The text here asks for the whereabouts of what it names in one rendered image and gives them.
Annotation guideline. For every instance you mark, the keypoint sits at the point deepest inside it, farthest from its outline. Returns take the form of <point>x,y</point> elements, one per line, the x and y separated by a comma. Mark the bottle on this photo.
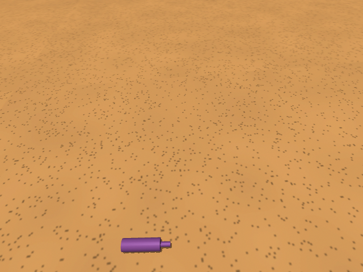
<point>144,244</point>

